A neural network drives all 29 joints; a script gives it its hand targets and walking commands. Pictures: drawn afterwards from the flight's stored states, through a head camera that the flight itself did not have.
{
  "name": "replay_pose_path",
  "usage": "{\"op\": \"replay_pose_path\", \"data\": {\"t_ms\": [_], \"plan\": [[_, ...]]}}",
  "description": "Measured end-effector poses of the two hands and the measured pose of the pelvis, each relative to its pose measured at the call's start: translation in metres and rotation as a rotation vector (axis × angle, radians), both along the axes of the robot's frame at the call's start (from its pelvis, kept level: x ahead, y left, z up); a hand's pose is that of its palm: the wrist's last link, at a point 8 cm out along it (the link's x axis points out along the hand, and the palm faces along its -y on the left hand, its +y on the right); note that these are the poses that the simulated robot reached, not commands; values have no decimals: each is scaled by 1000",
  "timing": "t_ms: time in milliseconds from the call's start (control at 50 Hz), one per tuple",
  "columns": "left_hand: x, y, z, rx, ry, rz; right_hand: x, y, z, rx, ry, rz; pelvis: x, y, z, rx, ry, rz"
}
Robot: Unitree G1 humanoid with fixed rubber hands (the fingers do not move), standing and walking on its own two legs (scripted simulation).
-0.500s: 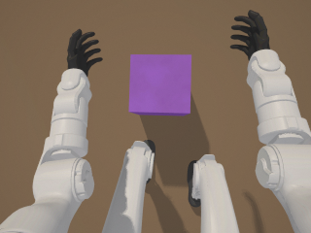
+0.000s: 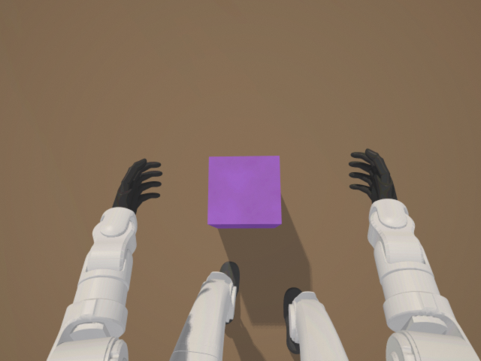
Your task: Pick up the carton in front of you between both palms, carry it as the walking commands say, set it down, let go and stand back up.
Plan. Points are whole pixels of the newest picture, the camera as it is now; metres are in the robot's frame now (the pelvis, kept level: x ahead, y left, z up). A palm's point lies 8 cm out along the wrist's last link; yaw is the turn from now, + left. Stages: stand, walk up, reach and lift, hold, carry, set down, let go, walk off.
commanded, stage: let go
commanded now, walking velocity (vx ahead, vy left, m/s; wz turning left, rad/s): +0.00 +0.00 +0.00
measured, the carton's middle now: (245, 196) +0.43 +0.07 -0.57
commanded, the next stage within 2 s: stand in 0.98 s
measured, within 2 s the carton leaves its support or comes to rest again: neither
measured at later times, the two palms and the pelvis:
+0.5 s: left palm (96, 295) +0.20 +0.22 +0.00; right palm (475, 296) +0.25 -0.24 +0.00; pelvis +0.06 -0.02 +0.07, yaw +2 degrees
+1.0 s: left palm (88, 291) +0.21 +0.23 +0.01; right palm out of the picture +0.22 -0.25 +0.00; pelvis +0.06 -0.02 +0.07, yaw +3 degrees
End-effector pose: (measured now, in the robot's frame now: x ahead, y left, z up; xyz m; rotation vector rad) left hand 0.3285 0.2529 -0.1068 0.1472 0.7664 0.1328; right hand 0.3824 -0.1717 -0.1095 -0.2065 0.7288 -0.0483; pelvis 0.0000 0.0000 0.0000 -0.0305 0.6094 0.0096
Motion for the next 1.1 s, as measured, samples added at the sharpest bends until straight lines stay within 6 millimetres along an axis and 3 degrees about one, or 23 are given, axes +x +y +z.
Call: {"op": "replay_pose_path", "data": {"t_ms": [140, 400, 480, 580, 700, 840, 1000, 1100], "plan": [[-36, 3, 39, -4, 15, -16, -32, -12, 36, 6, 10, 15, 20, 4, 27, 11, -125, 8], [-114, -21, 100, -5, 31, 3, -107, -49, 90, 12, 34, 19, 50, -8, 67, 40, -401, 17], [-126, -28, 110, -7, 31, 0, -129, -63, 104, 8, 38, 16, 55, -16, 73, 51, -486, 20], [-126, -38, 114, -12, 25, -20, -149, -79, 116, 5, 45, 6, 57, -25, 76, 61, -572, 22], [-119, -47, 114, -12, 24, -40, -159, -88, 122, 9, 57, -4, 56, -31, 76, 63, -640, 18], [-120, -44, 114, -5, 39, -40, -158, -82, 121, 17, 60, -3, 55, -29, 75, 62, -674, 14], [-122, -22, 117, 63, 47, -2, -161, -74, 113, -9, 59, -7, 57, -20, 72, 62, -664, 32], [-141, -1, 103, 128, 40, 41, -183, -88, 92, -93, 157, -2, 68, -16, 68, 72, -593, 58]]}}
